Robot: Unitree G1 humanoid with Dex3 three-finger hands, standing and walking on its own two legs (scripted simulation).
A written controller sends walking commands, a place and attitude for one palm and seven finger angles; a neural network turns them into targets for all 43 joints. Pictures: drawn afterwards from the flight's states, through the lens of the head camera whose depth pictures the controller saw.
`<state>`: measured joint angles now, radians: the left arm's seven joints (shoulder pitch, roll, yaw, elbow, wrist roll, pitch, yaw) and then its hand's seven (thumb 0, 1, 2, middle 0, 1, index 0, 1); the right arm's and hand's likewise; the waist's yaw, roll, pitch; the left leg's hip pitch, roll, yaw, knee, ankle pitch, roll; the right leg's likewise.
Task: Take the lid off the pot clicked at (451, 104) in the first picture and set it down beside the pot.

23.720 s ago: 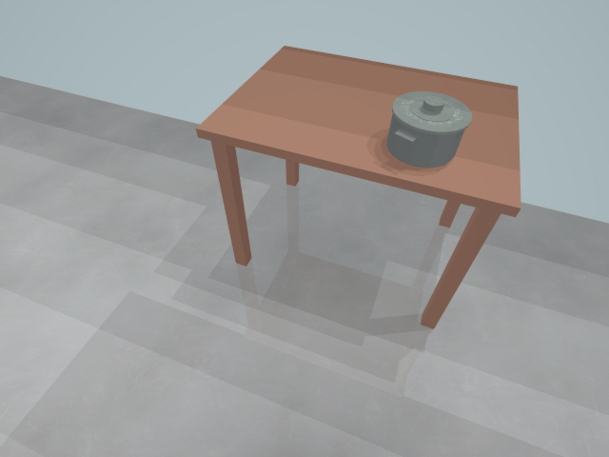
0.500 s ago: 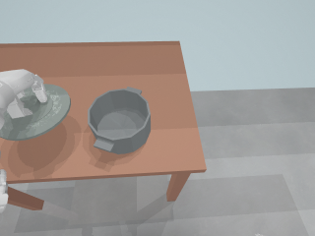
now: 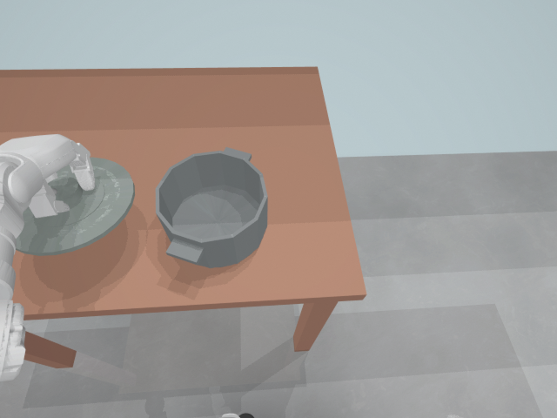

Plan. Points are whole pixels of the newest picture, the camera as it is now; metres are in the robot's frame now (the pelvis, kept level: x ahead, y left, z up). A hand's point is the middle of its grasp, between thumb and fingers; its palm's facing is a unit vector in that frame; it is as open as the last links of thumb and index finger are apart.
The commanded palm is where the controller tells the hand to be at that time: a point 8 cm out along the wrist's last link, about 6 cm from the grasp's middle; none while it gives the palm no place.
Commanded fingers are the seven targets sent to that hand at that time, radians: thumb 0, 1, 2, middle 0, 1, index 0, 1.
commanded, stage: lower the lid onto the table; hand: left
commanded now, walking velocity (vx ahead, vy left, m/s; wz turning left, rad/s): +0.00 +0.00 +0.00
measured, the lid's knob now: (62, 191) +0.44 +0.34 +0.03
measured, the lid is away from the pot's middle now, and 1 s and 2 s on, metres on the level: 0.22 0.25 0.25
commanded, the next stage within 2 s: open the fingers wide in 1.34 s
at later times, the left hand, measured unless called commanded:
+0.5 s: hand (61, 202) +0.42 +0.34 +0.03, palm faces -0.50 -0.09 -0.86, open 7.4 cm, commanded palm +0.46 +0.34 +0.09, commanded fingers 0.00 0.52 1.11 -0.82 -1.01 -0.91 -1.07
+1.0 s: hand (62, 218) +0.41 +0.35 -0.01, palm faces -0.52 -0.09 -0.85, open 7.4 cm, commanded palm +0.46 +0.34 +0.05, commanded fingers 0.00 0.52 1.11 -0.82 -1.01 -0.91 -1.07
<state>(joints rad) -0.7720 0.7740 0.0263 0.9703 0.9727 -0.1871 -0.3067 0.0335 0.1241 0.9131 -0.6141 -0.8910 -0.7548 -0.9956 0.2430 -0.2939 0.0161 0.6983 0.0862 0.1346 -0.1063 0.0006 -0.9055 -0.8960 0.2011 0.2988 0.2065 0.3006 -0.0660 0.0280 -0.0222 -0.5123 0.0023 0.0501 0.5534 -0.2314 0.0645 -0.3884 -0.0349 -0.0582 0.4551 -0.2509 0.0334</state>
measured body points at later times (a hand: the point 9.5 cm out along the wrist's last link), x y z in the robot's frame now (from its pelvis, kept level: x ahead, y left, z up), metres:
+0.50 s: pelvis +0.00 +0.00 -0.01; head +0.10 +0.01 +0.43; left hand +0.44 +0.34 +0.07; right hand +0.03 -0.30 -0.12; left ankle +0.02 +0.08 -0.73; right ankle -0.03 -0.15 -0.73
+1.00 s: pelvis -0.01 +0.01 -0.02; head +0.10 +0.03 +0.42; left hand +0.43 +0.35 +0.04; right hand +0.02 -0.29 -0.13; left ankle +0.02 +0.08 -0.73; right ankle -0.03 -0.15 -0.73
